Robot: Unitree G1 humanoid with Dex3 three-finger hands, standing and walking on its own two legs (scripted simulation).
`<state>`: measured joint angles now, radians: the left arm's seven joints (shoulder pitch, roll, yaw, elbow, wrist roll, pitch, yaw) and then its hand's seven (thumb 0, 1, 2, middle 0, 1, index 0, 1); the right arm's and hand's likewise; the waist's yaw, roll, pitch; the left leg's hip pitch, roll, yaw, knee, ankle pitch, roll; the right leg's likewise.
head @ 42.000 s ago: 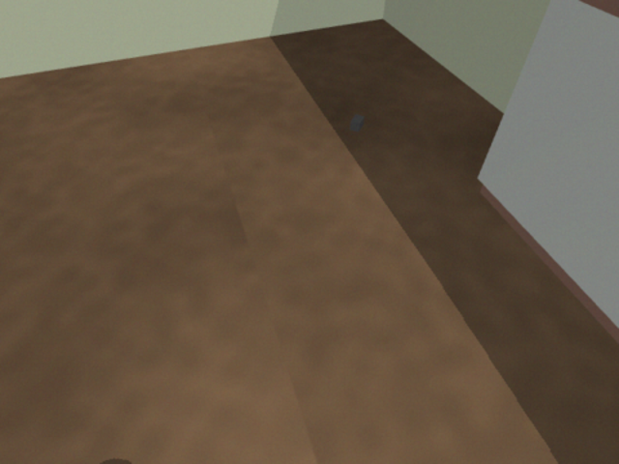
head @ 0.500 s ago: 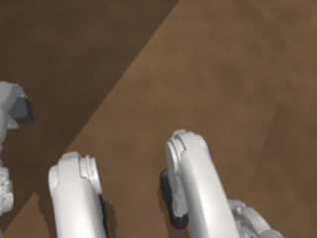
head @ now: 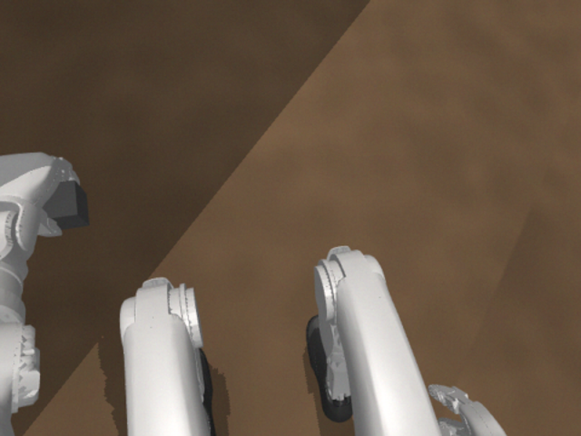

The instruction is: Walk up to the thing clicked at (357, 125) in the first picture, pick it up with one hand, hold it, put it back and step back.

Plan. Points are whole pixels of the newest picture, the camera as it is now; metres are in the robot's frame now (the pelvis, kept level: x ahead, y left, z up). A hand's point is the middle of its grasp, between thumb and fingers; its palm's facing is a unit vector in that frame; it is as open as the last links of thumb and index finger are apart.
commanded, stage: lift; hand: left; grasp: from above
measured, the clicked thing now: (50, 207) +0.45 +0.30 -0.17
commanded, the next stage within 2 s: hold in 1.40 s
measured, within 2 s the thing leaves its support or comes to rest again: neither
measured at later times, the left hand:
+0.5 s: hand out of the picture +0.38 +0.29 +0.03, palm faces -0.43 -0.09 -0.90, open 8.1 cm
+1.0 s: hand out of the picture +0.34 +0.26 +0.22, palm faces -0.44 -0.11 -0.89, open 8.1 cm
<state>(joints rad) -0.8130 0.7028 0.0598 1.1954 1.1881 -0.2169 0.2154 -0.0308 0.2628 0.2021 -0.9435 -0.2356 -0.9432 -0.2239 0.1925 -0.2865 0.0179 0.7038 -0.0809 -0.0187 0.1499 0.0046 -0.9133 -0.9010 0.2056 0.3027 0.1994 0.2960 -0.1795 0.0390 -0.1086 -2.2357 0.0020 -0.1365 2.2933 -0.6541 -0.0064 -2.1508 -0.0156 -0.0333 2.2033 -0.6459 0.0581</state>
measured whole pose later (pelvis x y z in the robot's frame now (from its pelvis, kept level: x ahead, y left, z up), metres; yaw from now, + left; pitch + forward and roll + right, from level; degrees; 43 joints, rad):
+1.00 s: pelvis +0.03 +0.00 +0.29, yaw +4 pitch +17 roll -2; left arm -0.29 0.46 -0.13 0.68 1.00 -0.04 0.05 -0.03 0.28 0.19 -0.92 -0.26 -0.93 -0.23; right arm 0.22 -0.24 -0.03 0.69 0.04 -0.01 -0.05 0.01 -0.91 -0.90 0.21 0.30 0.20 0.30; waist -0.05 0.04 -0.15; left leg -1.09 0.05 -0.03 1.29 -0.50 -0.01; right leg -1.06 -0.02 0.00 1.24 -0.48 0.04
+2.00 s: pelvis +0.09 +0.00 +0.39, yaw +4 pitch +6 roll +0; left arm -0.26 0.41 -0.19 0.67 1.01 -0.02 -0.01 -0.03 0.26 0.20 -0.95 -0.24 -0.95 -0.22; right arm 0.23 -0.25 -0.04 0.69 0.05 0.03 -0.04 0.01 -0.91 -0.89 0.21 0.30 0.20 0.30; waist -0.01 0.04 -0.07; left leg -0.45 0.04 0.04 0.69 -0.34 -0.01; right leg -0.45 -0.03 0.03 0.67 -0.32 0.04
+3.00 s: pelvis +0.08 +0.00 +0.40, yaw +3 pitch +1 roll +0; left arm -0.21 0.41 -0.21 0.55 0.98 -0.01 -0.09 -0.03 0.23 0.22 -0.98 -0.21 -0.98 -0.21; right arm 0.18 -0.25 -0.02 0.65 0.08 0.07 -0.07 0.01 -0.91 -0.90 0.20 0.30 0.20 0.30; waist 0.02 0.05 -0.02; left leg -0.27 0.03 0.05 0.51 -0.25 -0.01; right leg -0.30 -0.03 0.04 0.52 -0.24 0.03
